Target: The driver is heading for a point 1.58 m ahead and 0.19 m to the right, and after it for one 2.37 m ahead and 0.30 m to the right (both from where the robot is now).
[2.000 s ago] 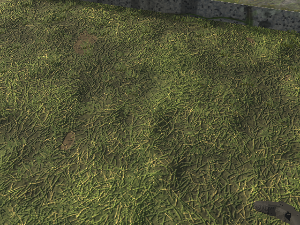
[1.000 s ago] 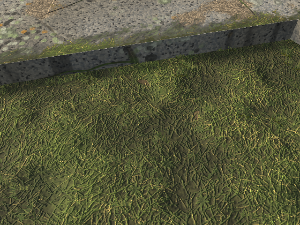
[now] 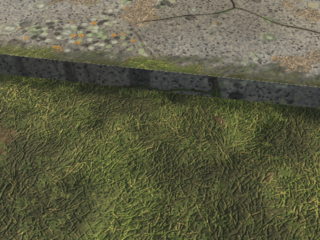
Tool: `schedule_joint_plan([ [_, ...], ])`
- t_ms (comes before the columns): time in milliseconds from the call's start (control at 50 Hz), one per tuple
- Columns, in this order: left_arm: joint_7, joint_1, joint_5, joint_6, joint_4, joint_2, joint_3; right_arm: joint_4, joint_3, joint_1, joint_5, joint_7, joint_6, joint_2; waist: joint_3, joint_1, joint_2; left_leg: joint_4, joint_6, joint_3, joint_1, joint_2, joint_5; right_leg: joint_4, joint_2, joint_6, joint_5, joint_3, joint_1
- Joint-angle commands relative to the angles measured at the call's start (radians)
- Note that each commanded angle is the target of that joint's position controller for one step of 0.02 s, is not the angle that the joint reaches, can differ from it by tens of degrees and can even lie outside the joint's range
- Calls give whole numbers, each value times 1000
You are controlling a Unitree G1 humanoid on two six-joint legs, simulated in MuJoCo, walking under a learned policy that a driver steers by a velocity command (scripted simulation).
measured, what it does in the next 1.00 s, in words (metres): stands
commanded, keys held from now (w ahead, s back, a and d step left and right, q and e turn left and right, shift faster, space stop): no key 1.00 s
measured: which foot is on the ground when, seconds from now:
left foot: down 0.00-1.00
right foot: down 0.00-1.00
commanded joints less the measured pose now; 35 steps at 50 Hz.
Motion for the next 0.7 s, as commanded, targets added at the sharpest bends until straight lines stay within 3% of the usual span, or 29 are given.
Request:
schedule_joint_plan([
  [20, 10, -11, -3, -6, -42, 108, 30, -42, -25, -8, 1, -2, -25, -116, -18, -6, 90, -115, 46, -92, -44, 87, 174, -34, -17, -5, 142, 13, 40],
  [240, 25, 4, -10, 5, 53, 111, 37, 34, -18, 9, 6, -5, -37, -107, -11, -8, 30, -117, 43, -71, -41, 62, 174, -49, -22, 7, 167, 14, 75],
  [700, 37, 39, -16, 14, 219, 82, 25, 215, -5, 67, 13, -20, -33, -94, 19, -15, 19, -124, 27, -19, -28, 26, 173, -72, -10, -5, 154, -3, 64],
])
Keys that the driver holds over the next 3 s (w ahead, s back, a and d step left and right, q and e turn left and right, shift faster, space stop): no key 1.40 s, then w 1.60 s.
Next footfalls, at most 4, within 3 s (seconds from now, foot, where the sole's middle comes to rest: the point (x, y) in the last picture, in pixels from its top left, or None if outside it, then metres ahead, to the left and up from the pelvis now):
2.08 left None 0.43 0.10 -0.77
2.64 right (197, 190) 0.75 -0.14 -0.77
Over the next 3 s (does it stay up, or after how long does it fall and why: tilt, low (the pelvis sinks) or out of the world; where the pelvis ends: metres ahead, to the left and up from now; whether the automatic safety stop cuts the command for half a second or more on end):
stays up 0.76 -0.05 0.01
